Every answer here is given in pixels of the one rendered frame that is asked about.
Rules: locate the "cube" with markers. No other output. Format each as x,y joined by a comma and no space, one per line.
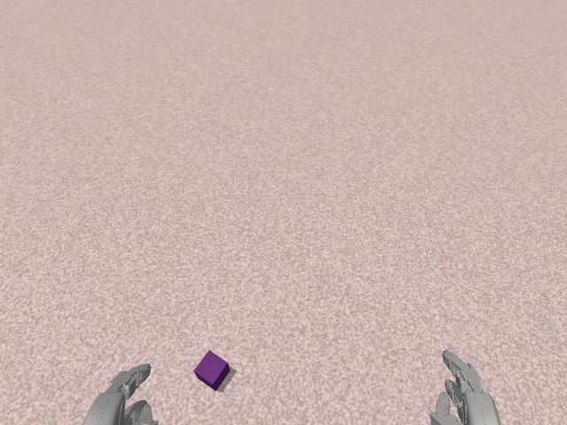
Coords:
212,370

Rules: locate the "right robot hand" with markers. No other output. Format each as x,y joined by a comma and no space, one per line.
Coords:
474,405

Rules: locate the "left robot hand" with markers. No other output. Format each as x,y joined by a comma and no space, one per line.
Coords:
109,408

